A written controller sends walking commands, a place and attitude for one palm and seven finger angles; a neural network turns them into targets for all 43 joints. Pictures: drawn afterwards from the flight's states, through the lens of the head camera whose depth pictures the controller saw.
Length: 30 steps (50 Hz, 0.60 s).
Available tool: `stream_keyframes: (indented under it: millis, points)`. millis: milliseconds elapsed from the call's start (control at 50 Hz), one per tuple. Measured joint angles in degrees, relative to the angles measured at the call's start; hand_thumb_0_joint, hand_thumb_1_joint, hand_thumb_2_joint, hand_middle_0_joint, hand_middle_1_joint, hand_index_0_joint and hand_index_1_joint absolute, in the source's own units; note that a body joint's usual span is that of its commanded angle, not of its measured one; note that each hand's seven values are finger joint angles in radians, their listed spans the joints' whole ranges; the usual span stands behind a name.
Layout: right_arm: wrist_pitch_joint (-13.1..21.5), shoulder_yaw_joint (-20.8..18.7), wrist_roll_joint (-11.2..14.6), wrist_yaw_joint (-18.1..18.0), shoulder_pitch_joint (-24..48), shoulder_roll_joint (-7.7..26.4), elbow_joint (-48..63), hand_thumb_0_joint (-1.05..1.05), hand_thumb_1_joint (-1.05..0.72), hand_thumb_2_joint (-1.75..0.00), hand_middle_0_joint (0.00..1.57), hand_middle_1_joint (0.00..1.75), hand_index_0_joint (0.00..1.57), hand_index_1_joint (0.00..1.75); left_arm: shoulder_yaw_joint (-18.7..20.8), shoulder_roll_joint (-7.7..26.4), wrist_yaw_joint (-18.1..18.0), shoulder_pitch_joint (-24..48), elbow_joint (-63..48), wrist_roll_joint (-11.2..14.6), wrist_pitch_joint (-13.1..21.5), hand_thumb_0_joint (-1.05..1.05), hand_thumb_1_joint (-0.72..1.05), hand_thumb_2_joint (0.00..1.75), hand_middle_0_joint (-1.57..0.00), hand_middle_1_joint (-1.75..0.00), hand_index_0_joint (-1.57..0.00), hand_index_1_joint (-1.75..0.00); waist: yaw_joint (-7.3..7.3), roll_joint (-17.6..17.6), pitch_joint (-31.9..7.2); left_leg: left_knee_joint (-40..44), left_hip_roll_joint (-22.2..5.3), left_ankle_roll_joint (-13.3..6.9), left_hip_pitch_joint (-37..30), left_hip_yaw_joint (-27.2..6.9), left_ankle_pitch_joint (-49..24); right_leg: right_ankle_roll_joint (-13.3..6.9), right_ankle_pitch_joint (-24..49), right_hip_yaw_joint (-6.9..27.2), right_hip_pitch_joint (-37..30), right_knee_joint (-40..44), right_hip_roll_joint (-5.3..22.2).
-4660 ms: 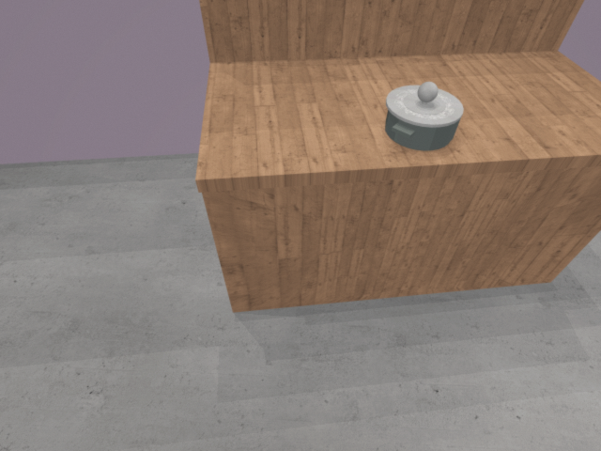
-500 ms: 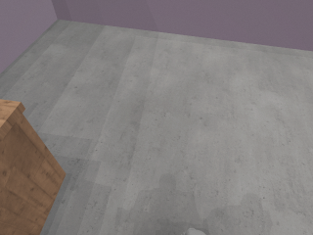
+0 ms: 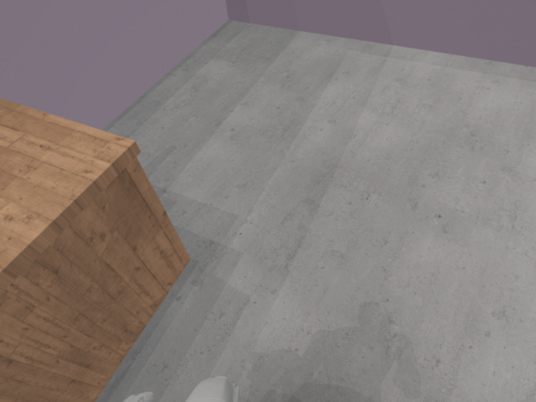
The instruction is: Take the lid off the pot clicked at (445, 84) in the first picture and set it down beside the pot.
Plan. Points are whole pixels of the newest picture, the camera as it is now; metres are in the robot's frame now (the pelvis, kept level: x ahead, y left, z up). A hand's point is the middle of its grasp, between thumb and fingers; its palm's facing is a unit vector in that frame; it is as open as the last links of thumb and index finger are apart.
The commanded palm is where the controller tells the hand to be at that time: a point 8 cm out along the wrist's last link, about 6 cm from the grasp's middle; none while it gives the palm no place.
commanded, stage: turn to face it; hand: left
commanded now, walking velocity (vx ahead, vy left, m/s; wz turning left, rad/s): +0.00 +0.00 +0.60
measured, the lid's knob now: out of the picture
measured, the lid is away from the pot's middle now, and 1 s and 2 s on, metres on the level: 0.00 0.00 0.00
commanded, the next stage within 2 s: take the last steps up to it in 1.82 s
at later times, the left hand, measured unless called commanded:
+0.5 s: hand out of the picture +0.03 +0.28 -0.16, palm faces +0.33 -0.91 -0.27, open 7.4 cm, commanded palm none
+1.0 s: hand out of the picture -0.05 +0.21 -0.16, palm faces +0.58 -0.77 -0.27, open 7.4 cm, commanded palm none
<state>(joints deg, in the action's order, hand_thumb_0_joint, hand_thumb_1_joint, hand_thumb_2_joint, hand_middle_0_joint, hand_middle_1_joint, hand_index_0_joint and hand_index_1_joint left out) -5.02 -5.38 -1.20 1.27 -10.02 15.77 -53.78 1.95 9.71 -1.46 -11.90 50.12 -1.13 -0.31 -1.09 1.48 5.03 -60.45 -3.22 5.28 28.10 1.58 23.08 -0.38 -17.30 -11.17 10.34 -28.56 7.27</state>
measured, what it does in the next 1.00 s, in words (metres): steps on the spot, turning left: left foot, then right foot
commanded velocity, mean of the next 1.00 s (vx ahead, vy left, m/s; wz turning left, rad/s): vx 0.00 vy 0.00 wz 0.60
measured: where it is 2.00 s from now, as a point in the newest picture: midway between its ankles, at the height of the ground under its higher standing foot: outside the picture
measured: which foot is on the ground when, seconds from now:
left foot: up 0.00-0.16, down 0.18-0.64, up 0.66-1.00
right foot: down 0.00-0.18, up 0.20-0.62, down 0.64-1.00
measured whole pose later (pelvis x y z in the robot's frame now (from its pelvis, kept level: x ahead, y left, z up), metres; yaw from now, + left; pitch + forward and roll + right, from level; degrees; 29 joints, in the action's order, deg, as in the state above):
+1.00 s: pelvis +0.01 +0.01 +0.00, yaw +37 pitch +0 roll +2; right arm -5.2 -4.6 -1.0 1.8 -10.8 15.2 -53.9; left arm 2.1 10.9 -1.1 -12.8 49.8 -1.3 -1.2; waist -0.6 0.3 5.2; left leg -51.4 -2.8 3.7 23.3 2.3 24.6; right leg 0.2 -17.1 -13.9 11.6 -29.9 8.7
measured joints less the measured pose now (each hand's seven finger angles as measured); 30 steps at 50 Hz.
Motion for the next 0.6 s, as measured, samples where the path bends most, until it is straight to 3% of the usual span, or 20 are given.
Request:
stream_keyframes:
  millis: [120,160,180,200,240,320,460,600]
  points:
    - [0.73,0.87,0.37,0.32,4.44,-0.13,2.05,0.01,-0.91,-0.90,0.20,0.29,0.20,0.30,0.86,2.26,0.32,-3.40,1.54,-0.35,-1.08,0.01,0.91,0.90,-0.20,-0.30,-0.20,-0.30,2.49,-2.10,1.52,14.26,0.21,-1.37,-6.02,2.99,0.54,1.65,-1.72,-3.62,1.45,-3.28,2.53]
    - [1.53,1.23,0.37,0.39,5.08,-0.19,3.09,0.01,-0.91,-0.90,0.20,0.29,0.20,0.30,1.41,3.52,0.41,-4.53,2.04,-0.15,-1.42,0.01,0.91,0.90,-0.20,-0.30,-0.20,-0.30,2.95,-2.93,1.34,22.23,0.90,-2.12,-9.63,4.29,-3.36,2.67,-3.30,-4.94,2.54,-6.20,3.69]
    - [2.18,1.39,0.28,0.47,5.09,0.07,3.77,0.01,-0.91,-0.90,0.20,0.29,0.20,0.30,1.72,4.08,0.52,-5.29,2.17,0.09,-1.63,0.01,0.91,0.90,-0.20,-0.30,-0.20,-0.30,3.03,-2.89,0.81,26.26,1.02,-3.96,-11.37,4.29,-6.20,3.19,-4.42,-5.14,4.08,-9.46,4.16]
    - [2.89,1.36,0.32,0.30,5.36,-0.29,4.02,0.01,-0.91,-0.90,0.20,0.29,0.20,0.30,2.07,4.99,0.56,-5.07,2.70,0.31,-2.15,0.01,0.91,0.90,-0.20,-0.30,-0.20,-0.30,2.94,-3.81,0.93,25.50,1.83,-5.72,-10.62,3.90,-5.62,4.13,-8.38,-2.87,6.38,-14.79,4.45]
    - [3.59,1.85,0.48,0.06,5.47,-1.07,4.19,0.01,-0.91,-0.90,0.20,0.29,0.20,0.30,2.67,6.40,0.34,-4.20,3.39,0.30,-3.54,0.01,0.91,0.90,-0.20,-0.30,-0.20,-0.30,3.51,-4.94,1.30,24.08,2.55,-7.09,-10.12,3.01,-4.14,5.00,-13.50,2.74,11.14,-26.02,2.75]
    - [3.63,2.61,0.35,-0.83,4.31,-2.15,3.92,0.00,-0.91,-0.90,0.20,0.29,0.20,0.30,3.17,7.19,0.57,-2.53,3.45,0.25,-3.76,0.01,0.91,0.90,-0.19,-0.30,-0.19,-0.30,3.34,-4.67,0.54,28.22,2.99,-6.99,-11.98,0.56,-6.24,6.10,-8.97,7.48,17.26,-36.69,0.08]
    - [3.29,2.87,0.31,-0.92,1.62,-2.98,2.84,0.01,-0.91,-0.90,0.20,0.30,0.20,0.30,2.48,5.81,0.81,0.91,1.04,0.41,-3.04,0.01,0.91,0.90,-0.19,-0.30,-0.19,-0.30,1.85,-3.08,-0.84,32.84,4.92,-7.28,-13.81,-3.45,-9.27,6.87,-4.59,11.08,17.89,-30.69,-1.70]
    - [2.34,2.09,-0.08,-0.87,-1.14,-2.83,1.77,0.01,-0.90,-0.90,0.21,0.30,0.20,0.30,1.59,3.67,0.48,4.06,-1.30,0.96,-2.19,0.01,0.91,0.90,-0.20,-0.30,-0.19,-0.30,-0.47,-0.39,-1.41,30.47,6.37,-5.70,-11.74,-7.83,-8.86,5.78,-5.36,11.17,11.02,-14.14,-5.14]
